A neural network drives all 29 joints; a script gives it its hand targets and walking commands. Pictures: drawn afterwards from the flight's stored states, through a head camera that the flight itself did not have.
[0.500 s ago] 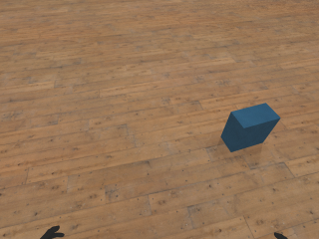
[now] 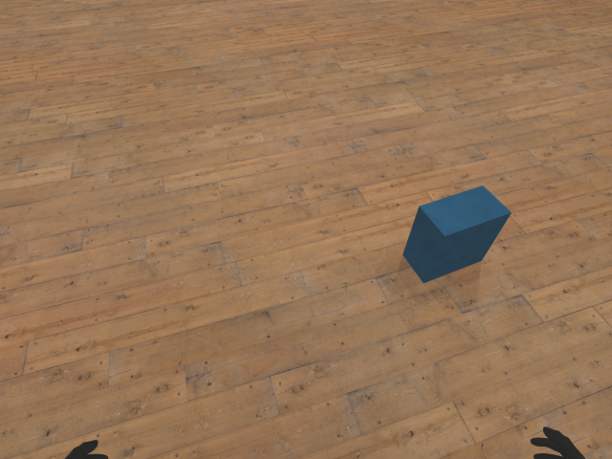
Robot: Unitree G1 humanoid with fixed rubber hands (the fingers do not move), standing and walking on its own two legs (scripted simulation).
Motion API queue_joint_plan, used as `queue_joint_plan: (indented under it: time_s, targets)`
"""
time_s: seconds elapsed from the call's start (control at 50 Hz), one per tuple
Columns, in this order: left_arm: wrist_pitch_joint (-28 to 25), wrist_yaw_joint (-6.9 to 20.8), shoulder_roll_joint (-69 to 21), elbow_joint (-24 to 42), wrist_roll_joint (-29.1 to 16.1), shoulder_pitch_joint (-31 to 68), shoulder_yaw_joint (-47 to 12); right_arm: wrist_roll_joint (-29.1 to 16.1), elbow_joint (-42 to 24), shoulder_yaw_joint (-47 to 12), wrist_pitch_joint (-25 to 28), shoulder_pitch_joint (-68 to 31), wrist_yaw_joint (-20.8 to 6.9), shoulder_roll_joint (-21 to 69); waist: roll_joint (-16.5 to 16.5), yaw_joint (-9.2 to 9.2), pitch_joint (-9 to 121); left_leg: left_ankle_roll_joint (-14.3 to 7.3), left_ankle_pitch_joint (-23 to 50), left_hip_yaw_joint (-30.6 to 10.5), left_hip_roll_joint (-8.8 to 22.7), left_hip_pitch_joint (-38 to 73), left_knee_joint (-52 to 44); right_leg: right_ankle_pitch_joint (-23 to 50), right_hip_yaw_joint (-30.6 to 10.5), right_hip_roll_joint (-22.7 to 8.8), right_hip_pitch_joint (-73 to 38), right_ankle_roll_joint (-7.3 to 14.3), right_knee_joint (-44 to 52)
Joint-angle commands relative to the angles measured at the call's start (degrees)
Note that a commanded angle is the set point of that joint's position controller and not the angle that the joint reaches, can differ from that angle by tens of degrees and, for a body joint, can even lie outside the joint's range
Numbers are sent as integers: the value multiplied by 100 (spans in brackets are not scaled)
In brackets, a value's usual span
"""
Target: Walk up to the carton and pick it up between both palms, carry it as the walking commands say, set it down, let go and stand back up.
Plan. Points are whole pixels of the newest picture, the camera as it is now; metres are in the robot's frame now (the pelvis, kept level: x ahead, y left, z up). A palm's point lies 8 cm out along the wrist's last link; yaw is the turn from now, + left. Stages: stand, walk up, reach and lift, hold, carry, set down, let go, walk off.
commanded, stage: walk up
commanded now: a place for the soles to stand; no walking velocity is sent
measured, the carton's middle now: (452, 235) +1.00 -0.51 -0.63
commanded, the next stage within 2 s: none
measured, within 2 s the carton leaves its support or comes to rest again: neither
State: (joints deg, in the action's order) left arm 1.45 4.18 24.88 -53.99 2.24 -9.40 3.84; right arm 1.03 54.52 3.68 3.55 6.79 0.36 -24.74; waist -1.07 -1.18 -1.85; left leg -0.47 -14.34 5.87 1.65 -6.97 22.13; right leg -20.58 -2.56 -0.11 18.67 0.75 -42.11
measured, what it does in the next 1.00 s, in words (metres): walks ahead, turning right: right foot, then left foot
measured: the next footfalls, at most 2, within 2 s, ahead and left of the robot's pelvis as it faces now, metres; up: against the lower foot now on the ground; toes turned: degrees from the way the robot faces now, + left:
right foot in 0.22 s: +0.15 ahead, -0.22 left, +0.00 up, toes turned -15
left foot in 0.52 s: +0.30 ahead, -0.02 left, +0.00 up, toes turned -11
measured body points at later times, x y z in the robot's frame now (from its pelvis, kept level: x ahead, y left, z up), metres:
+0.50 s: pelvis +0.15 -0.10 -0.02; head +0.15 -0.10 +0.43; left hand +0.31 +0.21 -0.10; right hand +0.15 -0.45 -0.10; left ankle +0.25 -0.01 -0.73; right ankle +0.11 -0.21 -0.74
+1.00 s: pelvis +0.31 -0.20 -0.02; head +0.32 -0.22 +0.43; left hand +0.58 +0.03 -0.08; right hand +0.23 -0.53 -0.11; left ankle +0.36 -0.06 -0.68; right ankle +0.30 -0.31 -0.74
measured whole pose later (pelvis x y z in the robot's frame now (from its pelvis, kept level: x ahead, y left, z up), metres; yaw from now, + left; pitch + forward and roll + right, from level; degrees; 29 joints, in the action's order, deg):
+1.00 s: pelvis +0.31 -0.20 -0.02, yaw -27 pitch -1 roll -1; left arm -4.3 2.5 26.2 -36.7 -0.5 -15.6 5.3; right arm 0.2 38.7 2.5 4.1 21.6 -1.4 -27.6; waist 2.0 1.1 -3.7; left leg -1.2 -24.1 1.4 6.8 -25.3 62.1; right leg -15.3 2.0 1.4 19.7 2.6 -36.2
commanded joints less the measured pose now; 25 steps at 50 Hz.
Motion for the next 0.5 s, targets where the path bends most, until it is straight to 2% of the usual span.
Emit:
queue_joint_plan:
  time_s: [0.0,0.02,0.06,0.1,0.12,0.14,0.16,0.18,0.2,0.22,0.24,0.26,0.28,0.32,0.34,0.38,0.42,0.44,0.46,0.48]
  targets:
    - [-26,235,1028,935,3,424,377,45,-586,520,170,153,76,-1702,314,271,-353,-1159,-1518,-1837,2588,634,-1423,-2,-648,-896,2134,-161,-1118]
    - [-29,316,1012,995,-3,282,409,57,-717,544,186,62,45,-1661,547,215,-341,-1086,-1202,-1333,2343,449,-1442,113,-415,-906,1799,-206,-892]
    - [-61,451,947,1156,-21,337,436,87,-884,597,196,-18,-3,-1643,879,224,-337,-902,-870,-431,1899,-135,-1268,339,101,-872,1015,-223,-261]
    - [-103,514,850,1254,-30,398,415,114,-950,621,166,17,-52,-1700,1052,247,-293,-720,-926,140,1566,-573,-936,481,678,-656,310,-109,266]
    - [-125,514,857,1243,-38,323,418,114,-974,624,145,61,-64,-1744,1094,248,-228,-699,-1116,206,1541,-737,-776,555,937,-528,10,-41,303]
    - [-140,493,909,1226,-47,178,436,118,-1004,611,128,93,-75,-1777,1095,195,-201,-707,-1313,235,1570,-874,-541,507,1092,-433,-207,11,315]
    - [-159,458,985,1191,-55,-74,467,120,-1035,584,97,142,-88,-1789,962,83,-165,-709,-1340,312,1570,-1033,-122,427,1233,-321,-493,59,447]
    - [-193,395,1097,1106,-48,-494,526,132,-1055,531,58,286,-95,-1709,479,-113,20,-681,-904,506,1391,-1192,865,189,1329,-81,-995,129,702]
    - [-242,283,1364,949,-51,-1379,654,128,-1108,422,19,511,-100,-1455,-475,-560,491,-550,-96,741,1054,-1601,2721,-246,1016,38,-2056,355,1092]
    - [-288,173,2096,1049,-40,-1814,788,12,-1500,242,59,339,-153,-968,-2219,-764,452,-169,-1931,718,-42,-3380,4534,-1555,-2599,-1551,-2426,1184,2637]
    - [-298,127,2205,1244,-211,-1568,768,-87,-1537,249,26,321,-168,-1241,-1078,-496,581,-161,-1866,-576,373,-3383,4836,-2031,-3590,-2198,-1891,1548,3048]
    - [-321,65,2000,1357,-256,-1270,718,-124,-1460,296,16,390,-179,-1461,-498,-337,315,-149,-1550,-710,596,-3197,4747,-2064,-3095,-2076,-1518,1587,2925]
    - [-352,17,1839,1488,-253,-960,677,-123,-1378,295,45,608,-201,-1498,-456,-179,74,-82,-1234,-685,701,-3035,4391,-1682,-2555,-1849,-1123,1483,2812]
    - [-393,-13,1580,1667,-175,-586,623,-134,-1209,307,68,1067,-230,-1505,-727,27,-1,-14,-1151,-534,658,-2270,3497,-713,-1546,-1287,-459,1181,2663]
    - [-396,9,1505,1699,-150,-634,587,-102,-1199,319,59,1169,-256,-1431,-795,48,-39,1,-1228,-434,546,-2003,3134,-412,-1316,-1154,-231,1209,2625]
    - [-412,37,1445,1764,-125,-849,554,-41,-1325,338,79,1126,-277,-1293,-816,-11,-100,-15,-1109,-349,417,-1900,2546,-413,-1266,-1140,-157,1329,2581]
    - [-429,53,1418,1889,-119,-833,526,-10,-1442,348,134,1120,-294,-1205,-823,43,-102,-72,-612,-296,339,-1653,2066,-738,-1309,-1166,22,1300,2558]
    - [-433,54,1415,1966,-112,-694,515,-9,-1457,368,165,1239,-298,-1199,-815,156,-103,-92,-431,-235,287,-1329,1903,-881,-1289,-1162,293,1254,2500]
    - [-428,51,1408,2040,-114,-493,498,-12,-1425,394,201,1474,-296,-1186,-721,352,-107,-104,-141,-136,208,-733,1646,-1140,-1163,-1099,770,1172,2287]
    - [-411,47,1299,2096,-110,-342,452,6,-1362,435,247,1793,-273,-1202,-546,573,-95,-117,-21,-33,35,-17,1364,-1416,-965,-902,1338,1017,1815]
